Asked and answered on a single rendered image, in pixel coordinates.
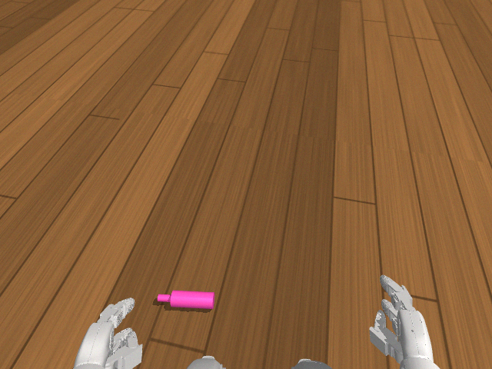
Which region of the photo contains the left robot hand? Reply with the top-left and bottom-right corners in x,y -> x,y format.
74,298 -> 142,369

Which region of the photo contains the bottle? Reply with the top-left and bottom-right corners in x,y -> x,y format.
158,291 -> 214,309

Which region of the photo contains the right robot hand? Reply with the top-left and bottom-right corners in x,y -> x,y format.
369,275 -> 434,364

